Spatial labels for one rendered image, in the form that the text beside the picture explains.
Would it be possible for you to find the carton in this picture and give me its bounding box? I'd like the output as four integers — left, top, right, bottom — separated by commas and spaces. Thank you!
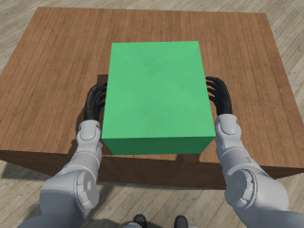
101, 41, 216, 156

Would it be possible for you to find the right robot hand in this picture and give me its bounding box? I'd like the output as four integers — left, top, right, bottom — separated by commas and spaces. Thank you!
205, 76, 233, 116

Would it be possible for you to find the robot left upper arm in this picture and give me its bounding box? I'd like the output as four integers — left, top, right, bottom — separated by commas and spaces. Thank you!
16, 169, 100, 228

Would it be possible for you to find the robot right upper arm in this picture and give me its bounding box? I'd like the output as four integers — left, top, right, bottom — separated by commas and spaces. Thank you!
224, 169, 304, 228

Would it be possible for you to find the robot right forearm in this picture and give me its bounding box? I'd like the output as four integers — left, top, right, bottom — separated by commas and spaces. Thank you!
214, 114, 289, 204

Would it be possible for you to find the robot left forearm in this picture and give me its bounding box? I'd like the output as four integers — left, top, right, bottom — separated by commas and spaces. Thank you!
39, 120, 104, 213

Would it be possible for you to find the robot right foot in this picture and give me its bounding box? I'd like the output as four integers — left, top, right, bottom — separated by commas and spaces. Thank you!
175, 215, 188, 228

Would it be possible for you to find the left robot hand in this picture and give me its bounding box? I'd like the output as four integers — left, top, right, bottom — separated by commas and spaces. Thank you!
84, 83, 107, 122

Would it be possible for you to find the robot left foot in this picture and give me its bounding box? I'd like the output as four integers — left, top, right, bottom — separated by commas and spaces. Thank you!
134, 214, 147, 228

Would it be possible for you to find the pedestal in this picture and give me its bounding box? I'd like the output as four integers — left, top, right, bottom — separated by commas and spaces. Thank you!
0, 7, 304, 190

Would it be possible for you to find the robot foot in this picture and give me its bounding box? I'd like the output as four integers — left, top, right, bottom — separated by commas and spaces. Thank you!
175, 215, 188, 228
134, 214, 147, 228

